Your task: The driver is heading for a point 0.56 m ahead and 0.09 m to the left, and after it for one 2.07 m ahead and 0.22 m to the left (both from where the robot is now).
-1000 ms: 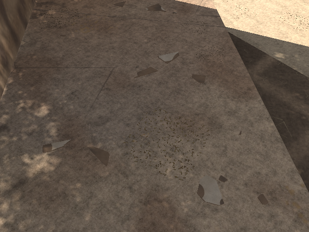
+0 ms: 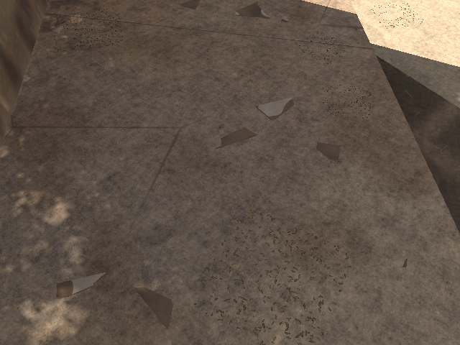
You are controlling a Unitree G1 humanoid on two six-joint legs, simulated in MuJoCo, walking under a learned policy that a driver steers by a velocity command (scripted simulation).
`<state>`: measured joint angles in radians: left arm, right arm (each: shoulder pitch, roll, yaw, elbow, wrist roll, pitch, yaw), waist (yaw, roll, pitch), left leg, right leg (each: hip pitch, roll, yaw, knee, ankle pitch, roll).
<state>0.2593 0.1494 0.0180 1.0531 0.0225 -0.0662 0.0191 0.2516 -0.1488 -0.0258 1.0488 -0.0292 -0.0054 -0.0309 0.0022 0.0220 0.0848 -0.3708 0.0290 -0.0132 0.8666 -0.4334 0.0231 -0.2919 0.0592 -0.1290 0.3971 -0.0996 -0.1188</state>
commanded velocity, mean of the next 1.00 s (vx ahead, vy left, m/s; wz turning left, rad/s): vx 0.02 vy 0.00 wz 0.00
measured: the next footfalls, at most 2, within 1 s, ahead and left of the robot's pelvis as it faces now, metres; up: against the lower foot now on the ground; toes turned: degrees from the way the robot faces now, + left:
left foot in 0.14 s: +0.07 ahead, +0.14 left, +0.00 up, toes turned +1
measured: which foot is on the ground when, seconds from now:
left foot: up 0.00-0.12, down 0.14-1.00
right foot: down 0.00-1.00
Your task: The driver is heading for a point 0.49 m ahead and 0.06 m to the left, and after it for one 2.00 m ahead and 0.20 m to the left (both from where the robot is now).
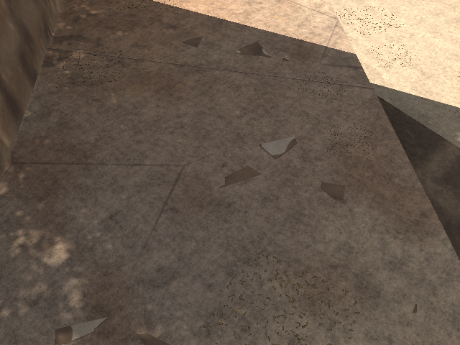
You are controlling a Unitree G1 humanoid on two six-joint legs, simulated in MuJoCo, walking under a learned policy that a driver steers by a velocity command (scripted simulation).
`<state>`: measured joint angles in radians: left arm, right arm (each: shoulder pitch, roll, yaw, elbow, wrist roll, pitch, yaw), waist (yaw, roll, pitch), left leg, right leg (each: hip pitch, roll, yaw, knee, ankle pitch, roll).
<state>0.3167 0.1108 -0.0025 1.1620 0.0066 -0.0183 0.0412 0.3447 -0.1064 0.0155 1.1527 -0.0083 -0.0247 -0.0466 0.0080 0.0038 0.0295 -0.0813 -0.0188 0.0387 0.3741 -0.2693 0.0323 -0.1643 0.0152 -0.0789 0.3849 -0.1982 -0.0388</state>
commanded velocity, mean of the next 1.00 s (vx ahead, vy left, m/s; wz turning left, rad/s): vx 0.34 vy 0.00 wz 0.20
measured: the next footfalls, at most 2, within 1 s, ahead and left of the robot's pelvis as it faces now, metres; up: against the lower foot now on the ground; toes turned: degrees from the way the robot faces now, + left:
right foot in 0.42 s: +0.15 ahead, -0.13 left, +0.00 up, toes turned -4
left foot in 0.92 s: +0.46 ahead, +0.02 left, +0.00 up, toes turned +17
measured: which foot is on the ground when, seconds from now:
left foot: down 0.00-0.44, up 0.46-0.90, down 0.92-1.00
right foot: down 0.00-0.20, up 0.22-0.40, down 0.42-0.92, up 0.94-1.00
